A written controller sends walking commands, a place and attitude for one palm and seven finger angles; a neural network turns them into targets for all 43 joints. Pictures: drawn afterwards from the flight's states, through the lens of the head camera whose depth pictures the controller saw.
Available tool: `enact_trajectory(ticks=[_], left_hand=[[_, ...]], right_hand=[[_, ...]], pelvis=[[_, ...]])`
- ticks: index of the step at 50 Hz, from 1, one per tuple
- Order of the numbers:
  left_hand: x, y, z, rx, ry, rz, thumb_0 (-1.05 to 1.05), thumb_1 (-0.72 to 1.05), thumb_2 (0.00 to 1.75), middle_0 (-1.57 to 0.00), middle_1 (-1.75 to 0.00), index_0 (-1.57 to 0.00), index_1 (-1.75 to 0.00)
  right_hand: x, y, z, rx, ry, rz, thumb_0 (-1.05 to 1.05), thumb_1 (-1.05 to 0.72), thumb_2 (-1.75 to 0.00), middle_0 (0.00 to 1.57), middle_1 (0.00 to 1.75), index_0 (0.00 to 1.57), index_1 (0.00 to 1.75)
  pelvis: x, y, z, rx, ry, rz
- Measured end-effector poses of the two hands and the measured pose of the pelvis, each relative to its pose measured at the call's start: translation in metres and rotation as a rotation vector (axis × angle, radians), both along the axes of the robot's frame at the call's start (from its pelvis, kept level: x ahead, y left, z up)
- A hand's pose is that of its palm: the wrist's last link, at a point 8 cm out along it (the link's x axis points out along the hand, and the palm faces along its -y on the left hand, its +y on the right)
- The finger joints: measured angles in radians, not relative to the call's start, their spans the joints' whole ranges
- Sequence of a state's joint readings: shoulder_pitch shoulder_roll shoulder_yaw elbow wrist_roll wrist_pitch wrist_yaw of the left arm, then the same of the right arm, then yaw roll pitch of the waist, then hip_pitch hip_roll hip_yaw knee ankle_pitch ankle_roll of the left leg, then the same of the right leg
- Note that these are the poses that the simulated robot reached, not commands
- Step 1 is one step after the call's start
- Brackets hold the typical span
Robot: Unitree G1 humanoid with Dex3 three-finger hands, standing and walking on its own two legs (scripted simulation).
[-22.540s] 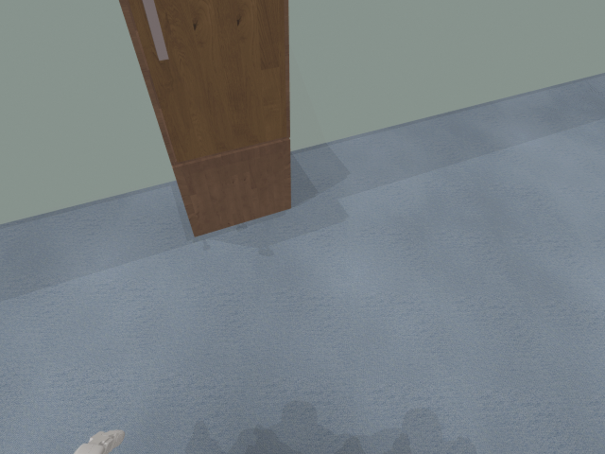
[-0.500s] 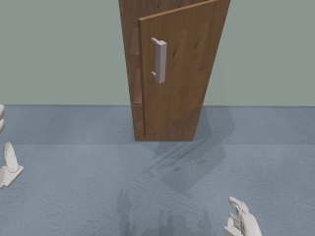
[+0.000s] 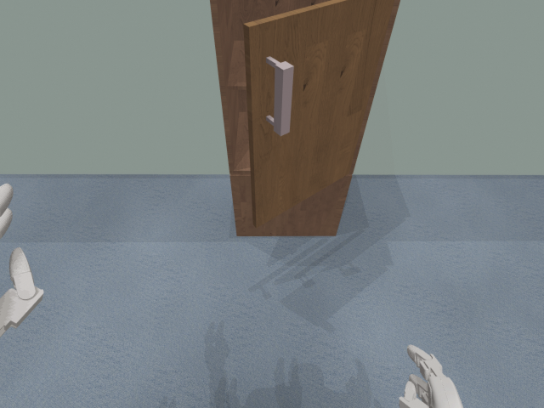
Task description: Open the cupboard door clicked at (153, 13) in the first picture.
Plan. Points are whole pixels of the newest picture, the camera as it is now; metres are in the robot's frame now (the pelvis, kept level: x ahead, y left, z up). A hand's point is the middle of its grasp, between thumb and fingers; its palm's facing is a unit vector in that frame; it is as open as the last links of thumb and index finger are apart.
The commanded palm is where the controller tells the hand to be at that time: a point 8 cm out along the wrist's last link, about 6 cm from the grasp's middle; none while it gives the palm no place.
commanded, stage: let the arm hang, fingers relaxed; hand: left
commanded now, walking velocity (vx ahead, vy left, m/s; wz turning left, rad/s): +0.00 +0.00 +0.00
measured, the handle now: (276, 96) +0.68 +0.04 +0.11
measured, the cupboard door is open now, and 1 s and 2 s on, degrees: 37 37 37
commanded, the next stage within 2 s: look to check the result in 1.18 s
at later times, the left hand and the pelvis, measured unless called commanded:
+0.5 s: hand out of the picture +0.02 +0.17 -0.18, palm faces +0.04 -0.98 -0.21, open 7.1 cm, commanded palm none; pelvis -0.01 -0.02 -0.01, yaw +3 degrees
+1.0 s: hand out of the picture +0.07 +0.21 -0.15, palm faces +0.06 -0.94 -0.32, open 7.4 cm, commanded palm none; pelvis +0.01 -0.02 +0.00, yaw +3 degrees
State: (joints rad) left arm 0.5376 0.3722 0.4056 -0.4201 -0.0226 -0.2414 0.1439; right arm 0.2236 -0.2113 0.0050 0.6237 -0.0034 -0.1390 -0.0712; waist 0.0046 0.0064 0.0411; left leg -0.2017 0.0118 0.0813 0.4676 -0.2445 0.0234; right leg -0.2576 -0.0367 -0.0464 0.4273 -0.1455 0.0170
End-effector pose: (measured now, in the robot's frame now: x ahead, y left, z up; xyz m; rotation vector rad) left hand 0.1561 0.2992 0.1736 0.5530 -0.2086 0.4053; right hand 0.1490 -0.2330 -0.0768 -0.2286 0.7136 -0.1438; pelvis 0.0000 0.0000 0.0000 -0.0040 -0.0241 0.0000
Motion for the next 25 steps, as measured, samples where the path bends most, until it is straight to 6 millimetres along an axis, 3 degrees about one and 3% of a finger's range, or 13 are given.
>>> enact_trajectory(ticks=[5,7,10,13,17,20,25], left_hand=[[0.001,-0.002,-0.012,-0.016,0.036,0.002,0.01,0.88,0.9,-0.21,-0.3,-0.21,-0.3],[0.012,0.003,-0.054,-0.065,0.215,0.001,0.01,0.89,0.9,-0.2,-0.3,-0.21,-0.3],[0.011,0.001,-0.143,-0.192,0.603,0.05,0.0,0.89,0.9,-0.2,-0.3,-0.2,-0.3],[-0.019,-0.022,-0.221,-0.302,0.943,0.072,0.0,0.9,0.9,-0.2,-0.3,-0.2,-0.3],[-0.072,-0.065,-0.289,-0.462,1.229,0.069,0.01,0.9,0.9,-0.2,-0.3,-0.2,-0.3],[-0.107,-0.091,-0.315,-0.57,1.354,0.088,0.01,0.91,0.9,-0.2,-0.3,-0.21,-0.3],[-0.144,-0.083,-0.319,-0.612,1.418,0.196,0.0,0.96,0.9,-0.21,-0.3,-0.21,-0.3]], right_hand=[[0.003,-0.001,-0.004,0.009,0.004,0.029,0.01,-0.91,-0.9,0.21,0.3,0.2,0.3],[0.004,-0.005,-0.019,0.024,0.061,0.072,0.01,-0.9,-0.9,0.21,0.3,0.2,0.3],[-0.001,-0.016,-0.043,0.04,0.147,0.071,0.0,-0.9,-0.9,0.21,0.3,0.2,0.3],[-0.018,-0.027,-0.056,0.045,0.219,0.035,0.0,-0.91,-0.9,0.21,0.3,0.2,0.3],[-0.058,-0.042,-0.06,0.007,0.366,-0.004,0.0,-0.91,-0.9,0.21,0.3,0.2,0.3],[-0.094,-0.05,-0.059,-0.025,0.498,-0.025,0.0,-0.91,-0.9,0.2,0.3,0.2,0.3],[-0.136,-0.054,-0.058,-0.035,0.661,-0.042,0.0,-0.91,-0.9,0.2,0.3,0.2,0.3]], pelvis=[[-0.001,-0.001,-0.001,-0.001,0.009,0.014],[-0.004,0.0,-0.005,0.002,0.022,0.032],[-0.008,0.0,-0.011,0.016,0.031,0.036],[-0.01,-0.004,-0.013,0.023,0.023,0.029],[-0.012,-0.012,-0.013,0.025,0.008,0.039],[-0.012,-0.017,-0.011,0.018,0.003,0.046],[-0.011,-0.024,-0.006,0.005,0.001,0.06]])
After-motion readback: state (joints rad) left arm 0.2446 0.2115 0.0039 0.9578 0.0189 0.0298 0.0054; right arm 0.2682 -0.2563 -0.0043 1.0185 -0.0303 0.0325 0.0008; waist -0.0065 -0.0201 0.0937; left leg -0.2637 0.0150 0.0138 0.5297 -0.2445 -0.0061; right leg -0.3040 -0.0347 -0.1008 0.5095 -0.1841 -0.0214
